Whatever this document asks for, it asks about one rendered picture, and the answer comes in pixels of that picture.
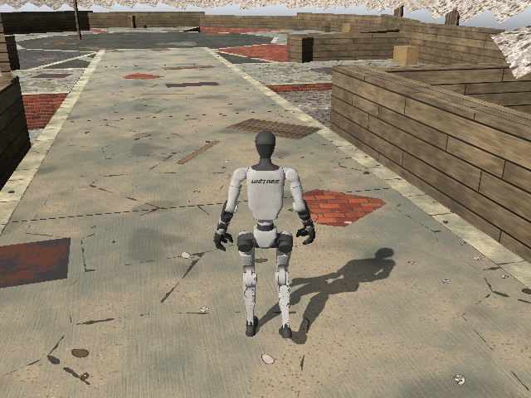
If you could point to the left robot upper arm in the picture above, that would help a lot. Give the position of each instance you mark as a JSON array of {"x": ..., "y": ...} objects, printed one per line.
[{"x": 234, "y": 189}]

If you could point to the right robot upper arm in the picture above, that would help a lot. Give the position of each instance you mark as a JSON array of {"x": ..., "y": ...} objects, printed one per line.
[{"x": 292, "y": 176}]

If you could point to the robot left hand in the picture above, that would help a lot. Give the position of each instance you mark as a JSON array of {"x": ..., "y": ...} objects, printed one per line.
[{"x": 218, "y": 238}]

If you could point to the robot right hand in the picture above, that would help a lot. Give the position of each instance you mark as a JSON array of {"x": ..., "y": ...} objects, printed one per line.
[{"x": 304, "y": 232}]

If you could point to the robot right shin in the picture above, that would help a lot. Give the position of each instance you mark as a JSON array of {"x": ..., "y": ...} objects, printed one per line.
[{"x": 284, "y": 300}]

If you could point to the humanoid robot torso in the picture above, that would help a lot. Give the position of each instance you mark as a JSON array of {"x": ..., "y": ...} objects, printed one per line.
[{"x": 265, "y": 191}]

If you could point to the right robot forearm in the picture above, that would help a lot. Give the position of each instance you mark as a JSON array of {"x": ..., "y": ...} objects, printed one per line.
[{"x": 306, "y": 218}]

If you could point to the left robot forearm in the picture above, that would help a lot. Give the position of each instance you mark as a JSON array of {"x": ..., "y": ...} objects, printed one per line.
[{"x": 224, "y": 221}]

